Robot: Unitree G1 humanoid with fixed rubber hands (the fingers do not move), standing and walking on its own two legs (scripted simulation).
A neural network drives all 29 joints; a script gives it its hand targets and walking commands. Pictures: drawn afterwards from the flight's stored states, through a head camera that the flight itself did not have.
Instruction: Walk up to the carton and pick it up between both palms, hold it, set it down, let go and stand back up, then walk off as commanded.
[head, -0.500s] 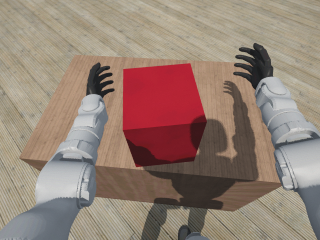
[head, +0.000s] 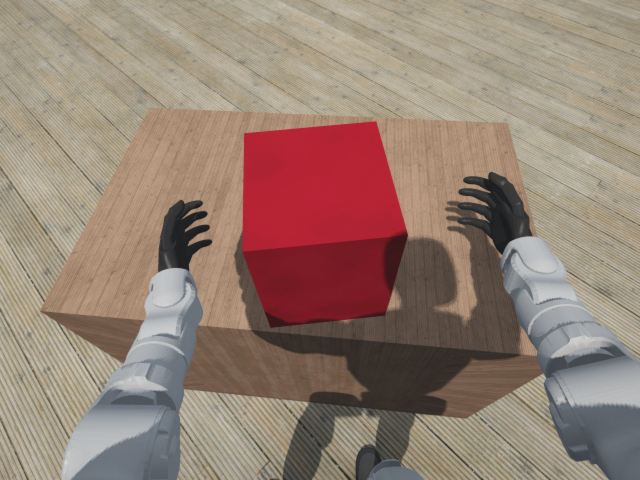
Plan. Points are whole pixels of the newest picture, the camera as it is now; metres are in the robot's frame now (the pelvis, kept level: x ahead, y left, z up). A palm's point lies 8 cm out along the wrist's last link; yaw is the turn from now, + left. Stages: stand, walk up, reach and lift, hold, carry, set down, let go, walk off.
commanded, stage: set down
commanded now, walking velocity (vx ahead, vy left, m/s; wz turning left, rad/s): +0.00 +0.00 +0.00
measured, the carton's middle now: (319, 231) +0.48 +0.01 -0.05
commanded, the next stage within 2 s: none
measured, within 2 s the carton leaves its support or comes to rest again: neither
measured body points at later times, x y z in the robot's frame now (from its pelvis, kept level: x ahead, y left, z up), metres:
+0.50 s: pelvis +0.00 +0.00 +0.00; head +0.07 -0.01 +0.45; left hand +0.34 +0.20 -0.01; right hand +0.35 -0.25 -0.01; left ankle +0.02 +0.17 -0.72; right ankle +0.09 -0.09 -0.72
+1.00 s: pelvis +0.01 +0.01 +0.01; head +0.07 +0.00 +0.45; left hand +0.28 +0.22 -0.05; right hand +0.28 -0.22 -0.06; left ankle +0.02 +0.17 -0.72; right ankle +0.09 -0.09 -0.72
